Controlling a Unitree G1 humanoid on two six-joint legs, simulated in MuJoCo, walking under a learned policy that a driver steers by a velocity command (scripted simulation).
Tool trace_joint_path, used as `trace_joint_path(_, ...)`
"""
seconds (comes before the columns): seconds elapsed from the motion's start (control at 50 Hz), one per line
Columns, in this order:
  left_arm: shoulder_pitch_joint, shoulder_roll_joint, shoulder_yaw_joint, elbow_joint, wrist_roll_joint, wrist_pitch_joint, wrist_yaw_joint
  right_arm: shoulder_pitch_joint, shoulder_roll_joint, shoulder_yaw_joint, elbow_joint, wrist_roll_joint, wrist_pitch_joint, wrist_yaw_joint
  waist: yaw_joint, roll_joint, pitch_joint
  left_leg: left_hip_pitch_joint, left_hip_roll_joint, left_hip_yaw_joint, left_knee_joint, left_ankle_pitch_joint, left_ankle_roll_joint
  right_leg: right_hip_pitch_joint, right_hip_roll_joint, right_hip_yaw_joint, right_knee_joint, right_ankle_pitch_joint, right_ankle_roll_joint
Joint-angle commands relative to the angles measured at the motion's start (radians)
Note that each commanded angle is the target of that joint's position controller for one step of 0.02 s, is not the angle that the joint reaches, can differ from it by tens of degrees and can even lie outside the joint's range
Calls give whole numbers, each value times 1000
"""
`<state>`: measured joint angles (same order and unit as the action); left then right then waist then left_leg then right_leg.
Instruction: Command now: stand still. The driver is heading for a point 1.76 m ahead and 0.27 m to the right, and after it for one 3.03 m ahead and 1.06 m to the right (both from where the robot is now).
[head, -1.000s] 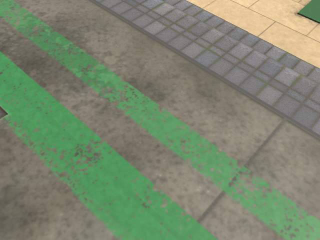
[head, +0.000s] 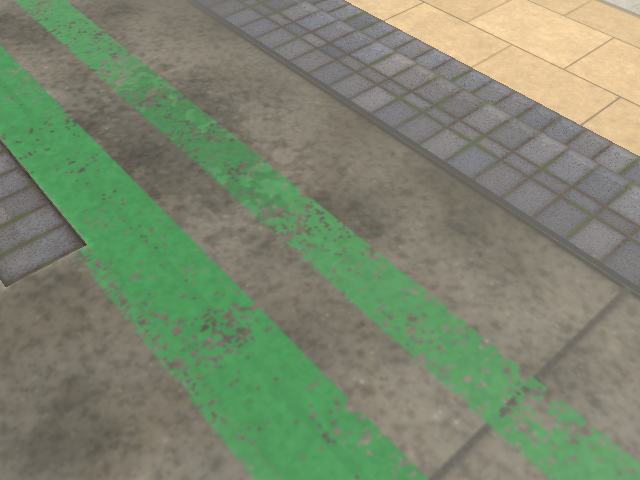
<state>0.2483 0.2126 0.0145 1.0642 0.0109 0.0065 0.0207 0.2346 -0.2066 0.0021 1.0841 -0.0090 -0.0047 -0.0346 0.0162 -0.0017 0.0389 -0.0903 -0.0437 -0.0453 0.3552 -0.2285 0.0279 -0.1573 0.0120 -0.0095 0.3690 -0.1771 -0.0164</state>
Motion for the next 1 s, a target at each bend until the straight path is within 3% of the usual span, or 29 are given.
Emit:
trace_joint_path(0.02,27,88,10,-6,0,-8,5,33,-94,-11,-6,0,-8,-4,-2,6,19,-79,116,-100,-77,87,31,19,-97,98,-51,58,-21)
trace_joint_path(0.42,76,40,-9,69,-2,-9,16,107,-44,4,58,1,-9,-10,-6,3,30,-83,111,-85,-54,126,29,5,-97,95,-32,85,-23)
trace_joint_path(0.44,84,35,-10,73,0,-9,16,119,-40,5,62,-1,-9,-10,-8,4,9,-77,103,-83,-64,44,32,12,-87,90,-34,9,-24)
trace_joint_path(0.5,76,55,5,54,7,1,9,138,-84,-18,52,-6,5,-6,-18,41,66,-143,84,-121,-59,-402,87,-92,-22,56,51,-375,-57)
trace_joint_path(0.52,57,50,6,39,12,2,4,158,-87,-23,48,-7,8,-3,-31,52,116,-161,107,-169,-80,-515,112,-170,-12,56,88,-441,-65)
trace_joint_path(0.56,7,-1,-3,-1,23,-12,-7,235,-106,-37,60,-6,4,-3,-65,138,158,-97,223,-344,-173,-620,178,-306,22,-14,247,-345,-56)
trace_joint_path(0.58,-15,-7,-4,-21,32,-23,-12,248,-120,-46,62,-8,0,-3,-70,162,171,-78,291,-417,-210,-599,213,-343,4,-46,312,-261,-53)
trace_joint_path(0.6,-37,12,1,-39,31,-36,-16,244,-122,-52,57,-11,-7,-1,-70,146,169,-75,317,-441,-227,-544,230,-361,-20,-35,351,-245,-55)
trace_joint_path(0.64,-24,30,11,-61,21,-58,-28,213,-132,-60,41,-15,-22,4,-42,130,149,-70,313,-399,-203,-439,227,-337,-40,-24,328,-272,-64)
trace_joint_path(0.66,11,23,13,-59,14,-67,-32,181,-127,-62,32,-9,-28,5,-11,127,148,-116,286,-344,-174,-387,206,-248,-35,-37,246,-239,-70)
trace_joint_path(0.7,209,12,24,11,0,-79,-28,95,-102,-60,0,1,-37,9,85,69,110,-323,176,-196,-38,-275,145,124,24,-64,70,-138,-69)
trace_joint_path(0.72,335,72,43,39,11,-87,-18,61,-57,-47,-26,-4,-50,15,137,-84,74,-452,83,-68,206,-191,104,294,-110,142,-58,-239,-87)
trace_joint_path(0.74,473,194,76,69,7,-83,-15,57,0,-33,-71,-5,-63,25,158,-334,14,-624,-36,89,520,-266,61,399,-346,571,-226,-458,-176)
trace_joint_path(0.76,427,141,64,71,6,-71,-13,32,-84,-52,-78,-38,-63,32,103,-177,79,-671,22,40,701,-289,72,307,-392,628,-228,-470,-200)
trace_joint_path(0.78,323,104,52,31,11,-74,-17,23,-60,-50,-77,-38,-67,43,54,-65,131,-681,68,13,764,-191,79,226,-364,547,-225,-418,-193)
trace_joint_path(0.8,254,89,47,5,13,-82,-19,32,-33,-43,-69,-26,-74,51,23,-27,134,-653,96,8,768,-103,74,181,-322,450,-235,-297,-180)
trace_joint_path(0.84,218,55,31,-4,9,-99,-17,33,-38,-48,-68,-29,-71,64,-7,-32,105,-614,119,31,732,-17,53,169,-253,296,-247,-78,-155)
trace_joint_path(0.9,307,39,18,34,3,-111,-11,-1,-38,-53,-86,-27,-51,67,-10,-69,65,-638,97,91,717,19,32,231,-211,157,-196,340,-140)
trace_joint_path(1.0,331,34,1,42,5,-113,-4,-245,-6,-32,-186,-14,-41,69,19,-87,114,-591,56,172,445,115,19,155,-165,57,-212,533,-130)
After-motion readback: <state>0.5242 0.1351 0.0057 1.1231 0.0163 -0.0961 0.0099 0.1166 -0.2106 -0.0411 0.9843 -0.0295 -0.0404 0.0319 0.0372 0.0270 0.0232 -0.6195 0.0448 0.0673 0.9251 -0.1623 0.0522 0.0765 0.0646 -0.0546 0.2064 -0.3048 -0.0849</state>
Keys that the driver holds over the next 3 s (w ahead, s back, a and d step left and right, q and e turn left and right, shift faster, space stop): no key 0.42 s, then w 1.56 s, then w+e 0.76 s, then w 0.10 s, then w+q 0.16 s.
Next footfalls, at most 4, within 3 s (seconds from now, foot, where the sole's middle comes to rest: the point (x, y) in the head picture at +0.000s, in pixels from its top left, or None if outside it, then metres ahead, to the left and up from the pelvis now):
1.16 left None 0.45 0.02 -0.78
1.72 right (397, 377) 0.77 -0.14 -0.78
2.26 left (323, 273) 1.07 0.04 -0.78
2.80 right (418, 222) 1.27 -0.23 -0.78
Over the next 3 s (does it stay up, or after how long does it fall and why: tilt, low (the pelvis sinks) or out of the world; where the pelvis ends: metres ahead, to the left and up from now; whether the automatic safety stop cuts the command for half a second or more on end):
stays up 1.25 -0.17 0.00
